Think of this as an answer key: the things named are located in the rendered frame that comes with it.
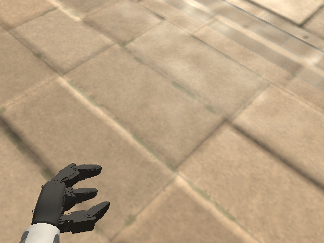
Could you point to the left robot forearm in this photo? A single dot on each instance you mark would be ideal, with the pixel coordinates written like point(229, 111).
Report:
point(41, 233)

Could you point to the robot left hand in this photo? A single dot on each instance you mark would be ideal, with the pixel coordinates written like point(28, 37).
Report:
point(58, 196)

